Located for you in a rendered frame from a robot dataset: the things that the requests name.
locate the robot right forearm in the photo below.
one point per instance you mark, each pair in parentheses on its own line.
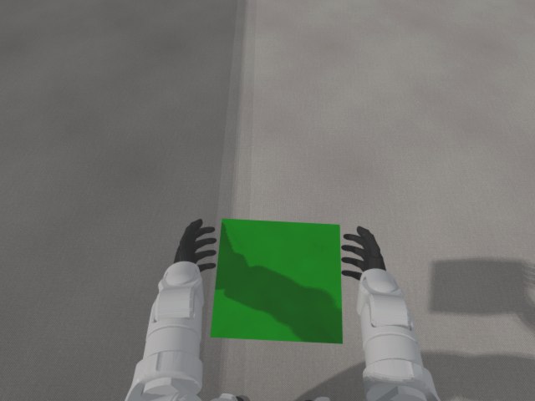
(394,368)

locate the robot right hand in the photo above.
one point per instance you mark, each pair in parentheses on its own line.
(370,254)

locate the robot left hand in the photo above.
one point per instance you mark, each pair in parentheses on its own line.
(188,245)

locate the carton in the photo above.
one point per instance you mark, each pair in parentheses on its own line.
(278,281)

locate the robot left forearm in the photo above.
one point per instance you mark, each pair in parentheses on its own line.
(171,358)

